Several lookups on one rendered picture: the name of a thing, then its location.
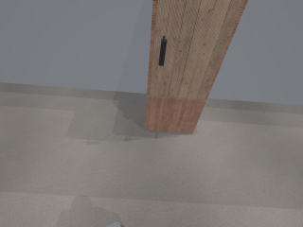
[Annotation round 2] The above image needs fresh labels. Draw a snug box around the handle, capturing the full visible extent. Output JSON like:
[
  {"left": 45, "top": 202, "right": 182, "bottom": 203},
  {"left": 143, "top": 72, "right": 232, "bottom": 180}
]
[{"left": 158, "top": 35, "right": 167, "bottom": 66}]

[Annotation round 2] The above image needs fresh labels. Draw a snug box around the cupboard door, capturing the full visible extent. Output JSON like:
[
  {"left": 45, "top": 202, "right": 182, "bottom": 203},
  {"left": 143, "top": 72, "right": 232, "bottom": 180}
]
[{"left": 150, "top": 0, "right": 245, "bottom": 100}]

